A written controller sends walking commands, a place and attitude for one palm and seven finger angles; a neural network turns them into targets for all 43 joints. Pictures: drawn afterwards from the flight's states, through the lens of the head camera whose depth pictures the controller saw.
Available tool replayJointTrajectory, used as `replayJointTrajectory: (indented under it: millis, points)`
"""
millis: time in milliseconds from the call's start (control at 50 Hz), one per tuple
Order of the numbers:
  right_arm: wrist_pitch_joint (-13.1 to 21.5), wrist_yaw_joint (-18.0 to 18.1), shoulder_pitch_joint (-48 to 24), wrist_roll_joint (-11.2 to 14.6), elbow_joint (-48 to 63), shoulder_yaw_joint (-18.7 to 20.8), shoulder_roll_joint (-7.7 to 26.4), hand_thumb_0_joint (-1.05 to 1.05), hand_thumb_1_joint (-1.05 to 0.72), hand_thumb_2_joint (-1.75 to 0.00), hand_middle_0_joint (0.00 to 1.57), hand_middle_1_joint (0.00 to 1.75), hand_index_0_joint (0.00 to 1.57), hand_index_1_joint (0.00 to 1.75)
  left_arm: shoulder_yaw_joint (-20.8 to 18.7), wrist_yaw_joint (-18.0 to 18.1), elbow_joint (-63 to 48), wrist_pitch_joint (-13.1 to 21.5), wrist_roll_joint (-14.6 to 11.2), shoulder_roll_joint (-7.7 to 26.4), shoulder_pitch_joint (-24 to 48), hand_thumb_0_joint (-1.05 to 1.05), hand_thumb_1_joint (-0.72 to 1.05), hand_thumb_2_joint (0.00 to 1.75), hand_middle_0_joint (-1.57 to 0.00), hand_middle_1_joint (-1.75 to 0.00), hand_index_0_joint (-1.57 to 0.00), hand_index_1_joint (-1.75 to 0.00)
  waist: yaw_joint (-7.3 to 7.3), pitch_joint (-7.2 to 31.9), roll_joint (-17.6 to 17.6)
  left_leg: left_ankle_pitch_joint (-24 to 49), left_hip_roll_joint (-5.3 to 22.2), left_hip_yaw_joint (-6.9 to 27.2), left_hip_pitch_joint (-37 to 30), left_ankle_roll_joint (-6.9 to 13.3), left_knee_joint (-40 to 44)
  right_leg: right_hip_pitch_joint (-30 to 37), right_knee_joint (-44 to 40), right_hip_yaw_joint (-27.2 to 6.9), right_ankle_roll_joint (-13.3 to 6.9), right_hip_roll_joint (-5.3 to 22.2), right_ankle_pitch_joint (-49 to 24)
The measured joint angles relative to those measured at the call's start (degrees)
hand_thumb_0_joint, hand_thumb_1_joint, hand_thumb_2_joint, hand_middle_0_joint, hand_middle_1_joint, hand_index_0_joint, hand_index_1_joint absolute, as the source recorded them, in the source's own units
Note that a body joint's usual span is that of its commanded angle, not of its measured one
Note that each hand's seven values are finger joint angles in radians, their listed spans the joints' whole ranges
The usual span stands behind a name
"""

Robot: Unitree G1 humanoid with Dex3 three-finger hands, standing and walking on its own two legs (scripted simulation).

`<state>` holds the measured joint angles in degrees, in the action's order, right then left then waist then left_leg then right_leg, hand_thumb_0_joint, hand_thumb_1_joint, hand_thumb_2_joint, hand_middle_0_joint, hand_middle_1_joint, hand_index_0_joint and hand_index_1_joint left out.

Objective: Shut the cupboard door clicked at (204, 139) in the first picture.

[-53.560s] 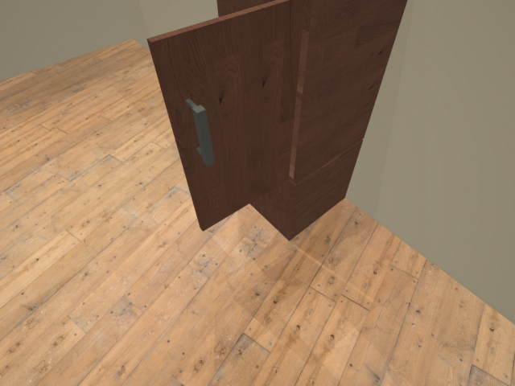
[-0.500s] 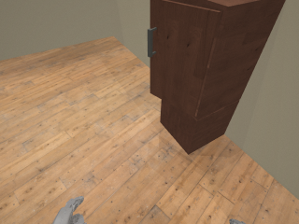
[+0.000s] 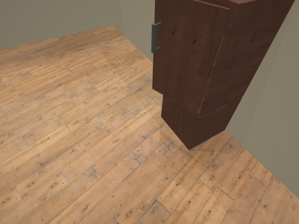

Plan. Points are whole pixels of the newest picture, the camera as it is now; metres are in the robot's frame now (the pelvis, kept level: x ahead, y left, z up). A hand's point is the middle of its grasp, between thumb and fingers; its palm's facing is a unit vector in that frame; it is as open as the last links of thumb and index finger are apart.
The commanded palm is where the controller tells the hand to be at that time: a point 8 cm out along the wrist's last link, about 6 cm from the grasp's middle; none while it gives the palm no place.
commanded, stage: let the arm hang, fingers relaxed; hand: left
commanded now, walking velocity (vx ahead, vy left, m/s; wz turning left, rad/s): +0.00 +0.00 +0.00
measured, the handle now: (156, 37) +0.98 +0.02 +0.04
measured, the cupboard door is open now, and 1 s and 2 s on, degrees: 18 18 18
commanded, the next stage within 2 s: look to check the result in 0.40 s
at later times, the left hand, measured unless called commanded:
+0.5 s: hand out of the picture -0.02 +0.16 -0.18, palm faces +0.02 -0.99 -0.16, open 7.4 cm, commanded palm none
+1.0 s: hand out of the picture +0.00 +0.18 -0.17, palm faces +0.00 -0.98 -0.21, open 7.4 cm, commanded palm none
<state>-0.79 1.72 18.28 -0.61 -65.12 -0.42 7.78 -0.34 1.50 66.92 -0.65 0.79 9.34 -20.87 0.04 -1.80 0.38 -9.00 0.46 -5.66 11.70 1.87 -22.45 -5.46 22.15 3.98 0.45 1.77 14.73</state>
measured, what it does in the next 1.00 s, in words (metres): stands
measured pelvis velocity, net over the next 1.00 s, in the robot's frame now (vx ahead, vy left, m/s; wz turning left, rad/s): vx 0.01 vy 0.00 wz -0.01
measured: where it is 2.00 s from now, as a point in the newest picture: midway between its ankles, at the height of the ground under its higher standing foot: outside the picture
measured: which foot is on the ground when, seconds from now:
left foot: down 0.00-1.00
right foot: down 0.00-1.00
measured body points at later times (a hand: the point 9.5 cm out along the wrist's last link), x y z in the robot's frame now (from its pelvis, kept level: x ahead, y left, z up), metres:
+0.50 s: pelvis +0.00 +0.00 +0.00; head +0.00 +0.01 +0.45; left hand -0.02 +0.21 -0.17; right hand -0.02 -0.21 -0.16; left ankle +0.04 +0.10 -0.74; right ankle -0.03 -0.12 -0.74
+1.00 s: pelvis +0.01 +0.00 +0.00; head +0.01 +0.00 +0.45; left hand +0.00 +0.24 -0.16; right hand +0.01 -0.24 -0.16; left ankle +0.04 +0.10 -0.74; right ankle -0.03 -0.12 -0.74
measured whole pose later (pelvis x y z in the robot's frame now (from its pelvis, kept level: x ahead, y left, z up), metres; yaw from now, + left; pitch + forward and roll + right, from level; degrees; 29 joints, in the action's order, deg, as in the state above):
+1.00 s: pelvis +0.01 +0.00 +0.00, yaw -1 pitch -2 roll +0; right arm 0.1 1.6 14.4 -0.5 -65.0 0.6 11.0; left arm -0.5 1.2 65.9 0.5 1.1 10.8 -16.0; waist 0.3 -2.3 -0.2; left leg -9.2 0.7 -6.4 10.1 1.6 -21.1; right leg -4.2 20.8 3.2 0.3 1.5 14.7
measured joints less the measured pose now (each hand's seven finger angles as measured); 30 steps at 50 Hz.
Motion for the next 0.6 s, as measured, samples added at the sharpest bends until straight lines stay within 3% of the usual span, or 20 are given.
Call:
replayJointTrajectory:
  millis: [280, 600]
  points:
    - [0.7, 0.3, -0.4, 0.0, -0.2, 0.4, -1.2, 0.00, -0.91, -0.90, 0.20, 0.30, 0.20, 0.30, 0.4, 0.2, -0.8, 1.0, 0.2, -3.5, 1.8, 0.00, 0.91, 0.90, -0.20, -0.30, -0.20, -0.30, 0.20, 1.1, -1.1, -0.4, -0.3, -0.7, -0.5, 0.3, 0.1, 0.0, 0.5, -0.7, 0.3, 0.3, 0.4]
    - [0.7, 0.2, -0.2, 0.0, -0.2, 0.7, -0.2, 0.00, -0.91, -0.90, 0.20, 0.30, 0.20, 0.30, -0.2, 0.3, -0.8, 0.9, 0.2, -1.0, 1.8, 0.00, 0.91, 0.90, -0.20, -0.30, -0.20, -0.30, 0.37, 0.3, -0.8, -0.5, -0.1, -0.9, -0.9, 0.2, 0.2, 0.4, 0.0, -0.9, 0.2, 0.1, 0.3]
